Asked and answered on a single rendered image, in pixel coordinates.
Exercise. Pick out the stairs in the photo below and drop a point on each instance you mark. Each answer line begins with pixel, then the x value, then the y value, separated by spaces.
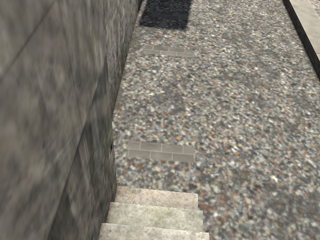
pixel 147 214

